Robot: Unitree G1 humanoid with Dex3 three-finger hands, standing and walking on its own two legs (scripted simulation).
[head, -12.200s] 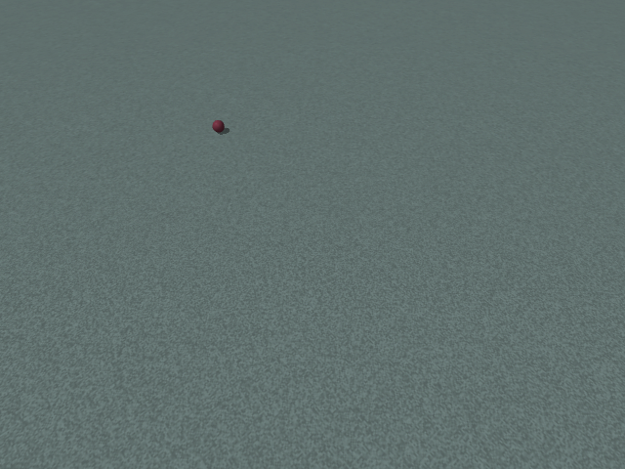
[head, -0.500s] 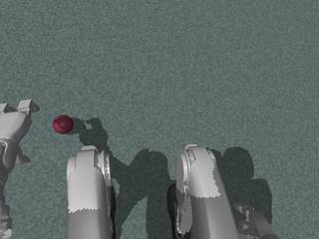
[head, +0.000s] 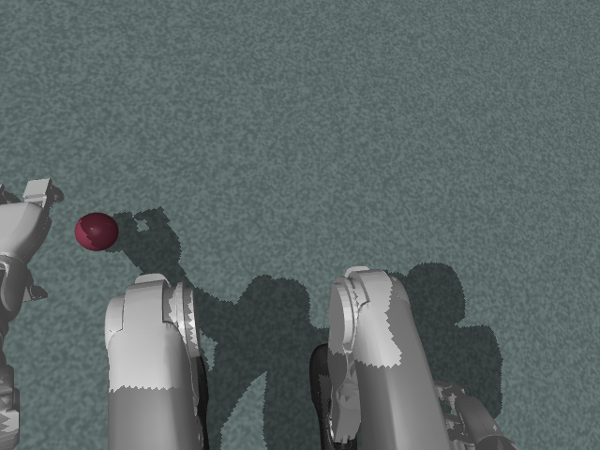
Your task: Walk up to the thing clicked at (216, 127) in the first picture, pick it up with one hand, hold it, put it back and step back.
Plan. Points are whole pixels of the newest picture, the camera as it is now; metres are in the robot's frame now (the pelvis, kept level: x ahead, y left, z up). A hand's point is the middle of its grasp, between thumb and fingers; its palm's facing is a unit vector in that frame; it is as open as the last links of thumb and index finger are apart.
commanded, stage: rise first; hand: left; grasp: from above
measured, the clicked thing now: (97, 231) +0.42 +0.32 -0.30
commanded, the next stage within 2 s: approach in 0.32 s
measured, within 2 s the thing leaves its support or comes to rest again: neither
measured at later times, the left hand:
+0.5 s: hand (43, 251) +0.37 +0.34 -0.18, palm faces -0.45 -0.11 -0.88, open 14.1 cm
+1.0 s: hand (83, 200) +0.44 +0.30 -0.18, palm faces -0.42 -0.08 -0.91, open 14.2 cm
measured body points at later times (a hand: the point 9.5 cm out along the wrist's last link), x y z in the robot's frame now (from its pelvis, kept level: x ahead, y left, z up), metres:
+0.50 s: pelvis +0.00 +0.00 -0.01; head +0.23 +0.07 +0.37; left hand +0.39 +0.35 -0.13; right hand +0.12 -0.27 -0.14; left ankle +0.09 +0.14 -0.30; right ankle +0.09 -0.12 -0.30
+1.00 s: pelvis +0.01 +0.00 -0.01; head +0.24 +0.05 +0.37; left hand +0.46 +0.30 -0.13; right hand +0.07 -0.27 -0.13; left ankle +0.09 +0.14 -0.30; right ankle +0.09 -0.12 -0.30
